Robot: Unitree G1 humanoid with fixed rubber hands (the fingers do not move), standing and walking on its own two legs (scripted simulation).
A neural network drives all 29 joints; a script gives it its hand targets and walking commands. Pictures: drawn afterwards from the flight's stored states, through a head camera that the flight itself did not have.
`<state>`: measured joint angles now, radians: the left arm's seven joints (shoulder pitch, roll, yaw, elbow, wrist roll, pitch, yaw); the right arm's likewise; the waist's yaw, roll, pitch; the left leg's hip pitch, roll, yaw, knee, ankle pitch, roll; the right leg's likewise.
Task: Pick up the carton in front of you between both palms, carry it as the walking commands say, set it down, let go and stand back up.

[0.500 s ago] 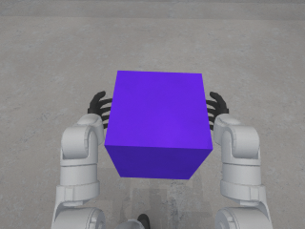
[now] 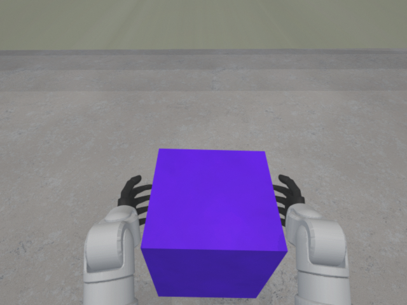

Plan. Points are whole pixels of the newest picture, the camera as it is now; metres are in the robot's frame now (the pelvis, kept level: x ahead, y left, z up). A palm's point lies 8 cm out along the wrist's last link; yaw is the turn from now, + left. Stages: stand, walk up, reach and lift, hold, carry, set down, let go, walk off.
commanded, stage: carry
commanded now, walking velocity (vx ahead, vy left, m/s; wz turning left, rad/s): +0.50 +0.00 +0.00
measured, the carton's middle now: (209, 226) +0.29 +0.00 +0.02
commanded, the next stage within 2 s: none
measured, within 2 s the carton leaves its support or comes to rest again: neither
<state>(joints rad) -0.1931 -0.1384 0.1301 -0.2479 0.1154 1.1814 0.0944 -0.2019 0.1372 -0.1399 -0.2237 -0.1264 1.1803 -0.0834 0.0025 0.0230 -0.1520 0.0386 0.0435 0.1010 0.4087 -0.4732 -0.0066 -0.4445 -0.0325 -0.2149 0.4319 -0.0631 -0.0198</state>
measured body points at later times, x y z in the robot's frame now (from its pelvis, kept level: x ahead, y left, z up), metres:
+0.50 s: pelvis +0.31 +0.02 +0.00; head +0.27 +0.02 +0.45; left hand +0.58 +0.17 +0.10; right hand +0.58 -0.14 +0.10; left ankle +0.45 +0.11 -0.73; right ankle +0.12 -0.09 -0.72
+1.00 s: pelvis +0.49 +0.01 +0.01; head +0.46 +0.00 +0.46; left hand +0.77 +0.16 +0.10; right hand +0.76 -0.15 +0.09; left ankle +0.45 +0.11 -0.72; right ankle +0.49 -0.10 -0.72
